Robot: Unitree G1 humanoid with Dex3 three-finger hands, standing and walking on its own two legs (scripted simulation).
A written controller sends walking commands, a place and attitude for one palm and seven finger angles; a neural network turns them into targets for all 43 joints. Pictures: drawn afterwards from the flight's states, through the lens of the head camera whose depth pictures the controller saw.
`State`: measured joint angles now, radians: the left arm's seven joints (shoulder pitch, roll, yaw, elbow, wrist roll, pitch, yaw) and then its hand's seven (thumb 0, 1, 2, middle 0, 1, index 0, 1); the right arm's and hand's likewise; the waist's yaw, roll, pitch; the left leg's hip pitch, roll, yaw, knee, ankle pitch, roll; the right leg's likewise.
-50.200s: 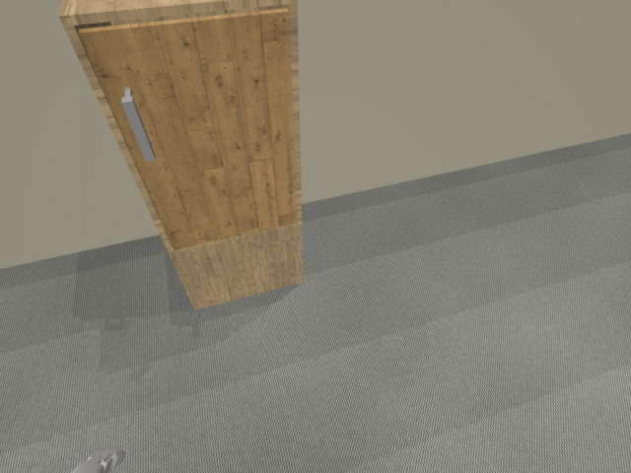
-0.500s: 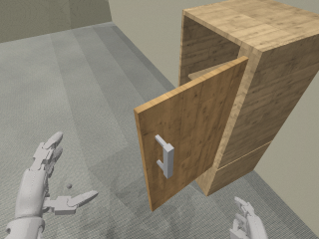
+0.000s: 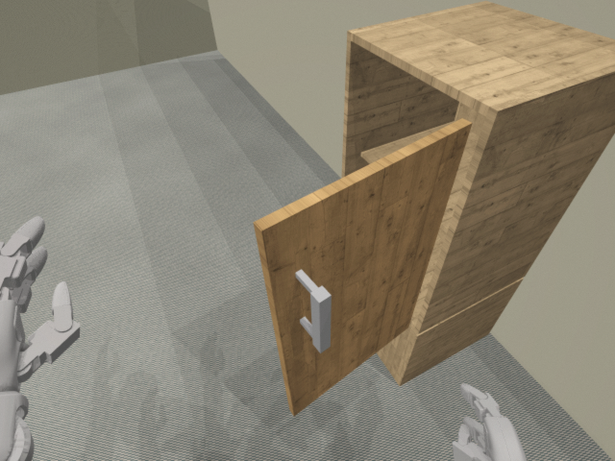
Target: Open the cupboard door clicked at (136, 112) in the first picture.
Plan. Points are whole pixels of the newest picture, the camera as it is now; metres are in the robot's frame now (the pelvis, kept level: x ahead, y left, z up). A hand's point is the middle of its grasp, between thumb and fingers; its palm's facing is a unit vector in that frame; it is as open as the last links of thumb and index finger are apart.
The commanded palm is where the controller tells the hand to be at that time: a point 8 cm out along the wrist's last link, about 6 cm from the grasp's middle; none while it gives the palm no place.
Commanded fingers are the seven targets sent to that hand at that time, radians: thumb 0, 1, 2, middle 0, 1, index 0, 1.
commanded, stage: draw the hand back to the body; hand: left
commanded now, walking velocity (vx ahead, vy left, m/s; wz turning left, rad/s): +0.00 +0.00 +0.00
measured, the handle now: (312, 312) +0.31 +0.04 +0.02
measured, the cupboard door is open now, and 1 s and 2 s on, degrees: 99 99 99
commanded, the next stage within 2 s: step back with the hand held close in 0.24 s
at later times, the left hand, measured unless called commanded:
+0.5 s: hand (71, 324) +0.19 +0.26 +0.17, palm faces +0.44 -0.77 -0.46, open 7.4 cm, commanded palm +0.13 +0.29 +0.17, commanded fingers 0.00 0.90 0.90 -0.20 -0.30 -0.20 -0.30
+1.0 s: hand (18, 402) +0.12 +0.27 +0.15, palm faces +0.42 -0.76 -0.50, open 7.4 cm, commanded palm +0.06 +0.31 +0.17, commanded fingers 0.00 0.90 0.90 -0.20 -0.30 -0.20 -0.30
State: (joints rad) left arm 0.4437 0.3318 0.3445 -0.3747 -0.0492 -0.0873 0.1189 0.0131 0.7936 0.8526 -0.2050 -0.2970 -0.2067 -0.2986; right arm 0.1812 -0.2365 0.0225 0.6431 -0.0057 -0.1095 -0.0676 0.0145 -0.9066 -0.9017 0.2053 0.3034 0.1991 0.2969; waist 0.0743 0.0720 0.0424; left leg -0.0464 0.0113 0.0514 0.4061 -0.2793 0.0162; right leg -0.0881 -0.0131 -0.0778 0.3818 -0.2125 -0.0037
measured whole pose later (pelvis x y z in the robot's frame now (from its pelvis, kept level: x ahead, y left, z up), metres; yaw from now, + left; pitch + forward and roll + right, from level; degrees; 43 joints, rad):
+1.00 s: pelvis -0.09 +0.01 -0.02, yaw -1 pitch -1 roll -1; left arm 0.54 0.41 0.44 -0.52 0.00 -0.21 0.15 0.02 0.89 0.90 -0.21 -0.30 -0.22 -0.30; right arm 0.21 -0.22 0.01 0.54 0.00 -0.07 -0.08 0.01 -0.91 -0.90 0.21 0.30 0.20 0.30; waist 0.01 -0.01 0.06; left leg -0.36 0.00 0.07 0.62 -0.25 0.05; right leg -0.39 -0.04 -0.06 0.55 -0.15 0.01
